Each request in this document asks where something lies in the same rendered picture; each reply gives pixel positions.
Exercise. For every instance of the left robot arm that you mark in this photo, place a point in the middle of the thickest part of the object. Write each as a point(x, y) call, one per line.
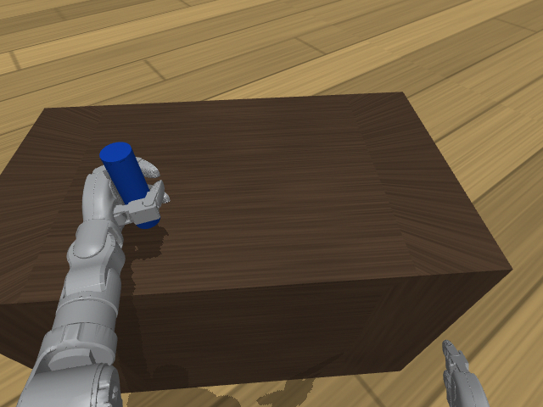
point(74, 364)

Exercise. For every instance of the left robot hand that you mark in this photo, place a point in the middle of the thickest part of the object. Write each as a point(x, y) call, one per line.
point(101, 199)

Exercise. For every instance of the right robot hand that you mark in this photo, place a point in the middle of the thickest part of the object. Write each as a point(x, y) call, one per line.
point(463, 388)

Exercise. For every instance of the can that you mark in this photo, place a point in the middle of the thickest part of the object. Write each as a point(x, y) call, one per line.
point(124, 170)

